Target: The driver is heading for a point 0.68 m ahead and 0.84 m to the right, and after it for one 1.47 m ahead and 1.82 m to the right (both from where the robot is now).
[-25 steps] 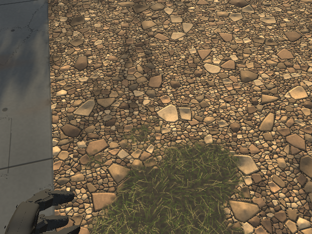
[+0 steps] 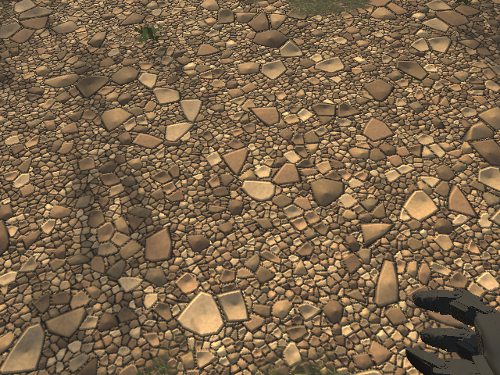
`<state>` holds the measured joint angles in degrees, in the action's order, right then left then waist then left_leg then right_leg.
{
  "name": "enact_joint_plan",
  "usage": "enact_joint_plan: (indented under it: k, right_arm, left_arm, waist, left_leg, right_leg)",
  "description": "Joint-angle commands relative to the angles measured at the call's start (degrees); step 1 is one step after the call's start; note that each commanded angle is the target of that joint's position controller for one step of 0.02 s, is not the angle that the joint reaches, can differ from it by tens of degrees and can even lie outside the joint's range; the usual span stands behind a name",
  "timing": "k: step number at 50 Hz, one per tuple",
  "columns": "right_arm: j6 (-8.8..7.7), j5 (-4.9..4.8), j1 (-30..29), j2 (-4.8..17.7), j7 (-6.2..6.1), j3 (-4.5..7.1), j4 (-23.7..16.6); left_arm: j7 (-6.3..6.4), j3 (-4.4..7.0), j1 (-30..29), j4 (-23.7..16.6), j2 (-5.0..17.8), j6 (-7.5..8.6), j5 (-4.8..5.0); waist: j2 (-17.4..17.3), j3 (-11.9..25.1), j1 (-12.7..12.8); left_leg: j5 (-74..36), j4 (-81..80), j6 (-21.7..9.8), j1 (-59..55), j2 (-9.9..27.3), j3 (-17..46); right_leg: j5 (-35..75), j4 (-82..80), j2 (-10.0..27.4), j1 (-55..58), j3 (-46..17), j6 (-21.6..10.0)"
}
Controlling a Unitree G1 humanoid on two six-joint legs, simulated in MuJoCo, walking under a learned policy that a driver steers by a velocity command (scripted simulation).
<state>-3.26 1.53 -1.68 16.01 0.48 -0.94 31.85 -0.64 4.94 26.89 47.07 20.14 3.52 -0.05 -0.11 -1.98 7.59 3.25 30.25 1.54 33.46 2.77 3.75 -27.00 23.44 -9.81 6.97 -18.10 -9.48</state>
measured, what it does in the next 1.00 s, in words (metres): walks ahead, turning right: left foot, then right foot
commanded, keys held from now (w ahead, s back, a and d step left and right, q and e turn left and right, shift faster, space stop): w+e+shift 0.84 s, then w+shift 0.16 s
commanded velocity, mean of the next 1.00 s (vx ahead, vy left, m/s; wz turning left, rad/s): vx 1.00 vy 0.00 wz -0.95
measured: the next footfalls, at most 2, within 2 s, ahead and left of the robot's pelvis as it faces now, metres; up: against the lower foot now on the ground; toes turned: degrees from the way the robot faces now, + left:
left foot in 0.02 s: +0.21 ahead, +0.17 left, +0.00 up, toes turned -4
right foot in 0.48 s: +0.57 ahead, -0.13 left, +0.00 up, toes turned -30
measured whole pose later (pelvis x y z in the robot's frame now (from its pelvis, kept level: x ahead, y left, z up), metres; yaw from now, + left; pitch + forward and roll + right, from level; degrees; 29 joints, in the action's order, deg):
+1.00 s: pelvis +0.85 -0.27 +0.01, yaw -54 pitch +2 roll +2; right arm -3.4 3.1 12.0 17.4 -0.4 2.5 39.1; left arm -1.1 3.5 16.2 45.2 21.0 3.2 -1.8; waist 1.7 -1.6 0.9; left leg 14.1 33.5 1.1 20.7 0.2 -1.6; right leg -18.4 73.0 -6.0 -18.7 -5.6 -7.1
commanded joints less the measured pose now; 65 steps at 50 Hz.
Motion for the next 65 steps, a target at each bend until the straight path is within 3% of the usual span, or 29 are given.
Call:
enact_joint_plan:
  k: [1, 2, 3, 4, 6, 9, 16, 20, 22, 23, 24, 25, 26, 28, 30, 34, 37, 40, 42, 43, 44, 45, 46, 47, 49, 53, 61, 63, 65]
  right_arm:
    - [-0.70, 0.89, 33.9, 15.9, -3.13, 6.74, 4.3]
    - [-0.84, 3.45, 31.0, 19.8, -2.78, 7.22, 4.0]
    - [-0.46, 2.32, 23.8, 16.2, -2.08, 7.44, 3.0]
    - [-0.17, 1.75, 18.9, 10.4, -1.87, 6.14, 2.4]
    - [-0.17, 1.77, 19.3, 7.2, -1.63, 5.26, 5.1]
    - [-1.91, 0.16, 22.6, 4.9, -0.50, 4.54, 9.9]
    - [-3.81, 0.09, 23.2, 7.0, -0.20, 4.72, 13.4]
    - [-2.39, -0.08, 27.6, 12.4, -1.55, 5.77, 14.2]
    - [-0.35, 0.24, 23.8, 15.8, -2.06, 6.81, 12.7]
    - [0.46, 0.36, 20.8, 15.5, -1.79, 6.86, 11.1]
    - [0.72, 0.23, 19.2, 12.3, -1.06, 6.66, 10.4]
    - [-0.22, 0.48, 23.8, 6.2, -0.18, 4.84, 4.0]
    - [-1.86, 0.21, 18.5, 9.2, -0.23, 4.79, 0.9]
    - [-2.90, 0.41, 14.6, 8.1, -0.51, 3.77, 0.7]
    - [-0.78, 2.69, 17.3, 7.5, -0.75, 3.36, 2.6]
    - [1.21, 2.00, 6.9, 5.0, 0.15, 2.21, -1.5]
    - [0.81, 0.51, 1.5, 3.4, 0.81, 1.36, -3.1]
    - [0.52, -0.09, -0.1, 5.3, 0.52, 1.86, -3.6]
    - [0.17, -0.13, 7.0, 9.0, -0.43, 3.38, -1.5]
    - [-0.12, -0.15, 17.0, 11.2, -1.19, 4.59, 0.8]
    - [-0.41, 0.51, 29.4, 13.9, -2.39, 5.96, 3.8]
    - [-0.85, 2.58, 37.7, 17.7, -3.23, 6.99, 5.6]
    - [-0.77, 2.48, 30.0, 19.8, -2.15, 7.70, 5.1]
    - [-0.46, 1.77, 21.9, 11.9, -1.39, 6.67, 3.4]
    - [-0.55, 1.61, 20.0, 7.0, -0.60, 5.57, 5.6]
    - [-2.71, 0.21, 25.3, 5.2, 0.35, 4.57, 12.4]
    - [-3.64, -1.12, 28.5, 10.7, 0.96, 4.97, 16.4]
    - [-3.08, -1.04, 30.1, 13.9, 0.18, 5.41, 17.5]
    - [-1.61, -0.99, 27.6, 14.8, -0.84, 5.36, 17.1]
  left_arm:
    - [-0.05, 1.15, -10.5, -6.5, 6.5, 1.87, -0.74]
    - [0.04, -1.25, -4.0, -9.5, -2.2, 1.64, 1.83]
    - [0.63, -1.66, -5.4, -9.3, 2.2, 0.96, 0.44]
    - [0.29, -1.06, -9.8, -8.4, 4.9, 0.15, -0.81]
    - [-1.47, -1.07, -14.3, -8.9, 4.2, -1.11, -2.00]
    - [-3.23, -2.46, -17.9, -12.2, -0.3, -3.22, -2.07]
    - [-5.09, -3.70, -31.0, -18.0, 0.0, -3.79, -1.86]
    - [-4.81, -3.38, -29.2, -16.4, 0.6, -3.19, -1.52]
    - [-3.42, -1.30, -12.5, -11.9, 4.5, -2.94, -1.16]
    - [-2.20, 0.56, 0.1, -7.6, 7.1, -2.59, -1.06]
    - [-0.57, 2.93, -0.5, -6.5, 10.0, -3.36, 0.97]
    - [-0.61, 3.41, -8.6, -9.8, 16.8, -4.38, -1.44]
    - [-0.17, 3.86, -3.9, -11.4, 16.1, -4.77, -1.70]
    - [0.81, 2.66, -4.9, -7.5, 10.5, -3.11, -1.00]
    - [1.51, 1.42, -9.4, -7.8, 8.0, -1.13, -0.88]
    - [0.68, 0.75, -8.5, -7.0, 6.8, 0.99, -0.65]
    - [-0.14, 1.34, -6.8, -5.9, 7.6, 1.27, -0.19]
    - [-0.06, 1.84, -4.6, -4.7, 8.6, 1.07, 0.34]
    - [0.32, 2.31, -5.1, -4.5, 10.6, 0.84, -0.06]
    - [0.12, 2.59, -7.0, -4.4, 12.6, 0.93, -0.37]
    - [-0.08, 1.83, -9.1, -4.9, 10.1, 1.65, -0.82]
    - [0.27, -0.68, -8.7, -7.0, 0.2, 2.46, -0.52]
    - [0.16, -2.06, -1.8, -8.9, -0.7, 2.41, 1.01]
    - [0.63, -1.92, -5.9, -6.2, 3.1, 1.33, -1.02]
    - [-0.94, -1.86, -13.6, -7.0, 3.3, 0.58, -2.64]
    - [-2.68, -3.54, -18.7, -10.7, -1.0, -0.79, -2.86]
    - [-4.62, -5.42, -32.4, -15.9, -0.7, -0.22, -2.40]
    - [-3.21, -4.45, -26.8, -14.1, 1.6, -0.26, -3.14]
    - [-1.37, -2.11, -5.3, -7.2, 5.9, -0.29, -3.13]
  waist:
    - [-3.1, 19.6, -21.6]
    - [-21.6, 24.7, -13.7]
    - [-19.1, 20.6, -11.9]
    - [-10.8, 12.5, -11.8]
    - [-3.0, 5.0, -11.0]
    - [-4.6, 0.1, -8.7]
    - [-2.1, -7.3, -7.3]
    - [-4.9, -2.3, -4.9]
    - [-7.6, 6.4, 4.1]
    - [-6.1, 11.4, 8.9]
    - [4.0, 10.5, 7.0]
    - [13.8, 12.9, -4.2]
    - [4.0, 20.0, 0.4]
    - [-4.5, 3.2, -4.8]
    - [-6.0, 0.3, -9.8]
    - [-2.8, -3.7, -8.6]
    - [0.3, -2.5, -5.7]
    - [2.1, -0.5, -4.1]
    - [1.9, 4.7, -7.5]
    - [0.9, 10.0, -13.8]
    - [0.1, 15.4, -19.9]
    - [-14.0, 20.9, -19.9]
    - [-27.7, 24.8, -11.9]
    - [-13.8, 14.0, -11.5]
    - [-1.0, 4.8, -11.1]
    - [-4.1, -1.0, -8.3]
    - [-3.0, -4.7, -7.5]
    - [-6.8, 1.2, -3.9]
    - [-7.4, 11.8, 6.9]
  left_leg:
    - [22.8, 1.5, -2.7, -51.7, 7.4, 6.9]
    - [38.0, -10.6, -6.7, -60.7, 24.2, 38.2]
    - [46.4, -15.7, -8.2, -54.0, 23.6, 47.4]
    - [44.7, -15.4, -8.0, -45.6, 20.4, 36.2]
    - [26.6, -15.6, -7.0, -35.1, 16.1, 19.9]
    - [13.2, -18.7, -5.7, -29.4, 14.9, 7.2]
    - [-12.7, -24.7, -3.0, -26.7, 9.7, -17.1]
    - [-58.8, -13.7, -1.3, -37.0, 10.5, -21.4]
    - [-69.3, 7.4, -2.5, -35.9, 13.4, -19.8]
    - [-60.7, 25.1, -3.2, -27.4, 13.2, -18.3]
    - [-8.3, 47.5, -1.6, -12.1, 2.6, -17.9]
    - [25.7, 66.0, 1.4, 11.2, -4.1, -12.5]
    - [22.4, 66.6, 1.0, 15.7, -3.2, -0.5]
    - [18.9, 52.1, 0.8, 14.5, 2.5, 0.8]
    - [20.6, 44.9, 1.9, 6.3, 4.8, 0.6]
    - [13.5, 26.0, 4.1, -0.4, 5.4, -2.5]
    - [-4.7, 11.8, 2.8, -8.4, 2.1, -3.5]
    - [-6.5, 3.6, 1.1, -13.2, -0.5, -2.9]
    - [0.7, 1.2, 0.1, -22.3, -3.6, -2.4]
    - [4.3, 0.6, -0.7, -32.1, -3.9, -4.0]
    - [10.9, 3.0, -2.2, -45.8, 0.6, -1.3]
    - [31.4, -1.7, -4.8, -58.1, 15.8, 18.8]
    - [39.1, -15.4, -10.7, -58.1, 23.9, 51.2]
    - [45.4, -16.3, -11.3, -48.8, 20.7, 45.5]
    - [29.4, -15.5, -10.6, -35.6, 15.2, 27.4]
    - [12.9, -19.3, -10.0, -29.1, 12.3, 14.0]
    - [-25.6, -29.4, -8.4, -25.5, 9.4, -7.9]
    - [-52.6, -16.6, -7.4, -32.7, 10.6, -10.0]
    - [-52.7, 12.6, -6.0, -26.6, 9.0, -11.0]
  right_leg:
    - [40.4, 39.5, 5.1, -26.7, -0.4, 1.4]
    - [-3.8, 54.9, -1.0, -43.7, 6.1, 3.0]
    - [2.6, 58.8, 4.2, -49.7, 9.0, 2.0]
    - [8.4, 57.0, 7.9, -50.3, 10.8, 2.2]
    - [10.8, 53.6, 11.6, -48.8, 12.5, 3.0]
    - [11.7, 52.5, 15.0, -51.3, 13.2, 3.6]
    - [27.2, 31.3, 14.0, -49.1, 22.8, 2.3]
    - [22.9, 21.6, 6.2, -36.6, 30.6, -1.9]
    - [16.2, 21.3, 3.2, -19.7, 28.5, -4.2]
    - [14.6, 16.4, 2.5, -3.9, 24.6, -6.1]
    - [11.2, 11.0, 6.1, 7.0, 14.9, -7.4]
    - [12.7, 5.1, 20.1, 16.9, -16.3, -16.1]
    - [4.4, -4.2, 23.6, 18.8, -28.4, -19.7]
    - [8.8, -9.9, 21.1, -0.3, -22.4, -15.0]
    - [17.4, -9.8, 15.5, -13.3, -12.3, -12.5]
    - [20.5, -13.6, 9.7, -28.5, -6.2, -11.2]
    - [30.2, -12.8, 7.5, -28.6, -4.2, -7.2]
    - [38.6, -9.0, 9.7, -20.7, -6.6, -4.5]
    - [52.4, 2.0, 9.5, -15.2, -7.1, -1.7]
    - [56.6, 13.9, 8.7, -15.7, -4.8, -0.4]
    - [51.2, 29.7, 6.8, -23.1, -2.1, 0.7]
    - [9.2, 50.3, 1.4, -37.2, 3.2, 1.6]
    - [0.3, 58.2, 0.0, -48.1, 7.2, 2.4]
    - [7.0, 59.0, 6.1, -50.9, 8.7, 1.8]
    - [11.6, 53.1, 9.3, -48.4, 10.4, 2.8]
    - [9.5, 46.1, 10.4, -51.3, 8.3, 3.5]
    - [26.7, 15.3, 8.8, -33.1, 23.0, 1.6]
    - [19.9, 14.3, 5.1, -25.5, 25.0, 0.0]
    - [16.4, 9.6, 4.9, -2.2, 21.9, -2.0]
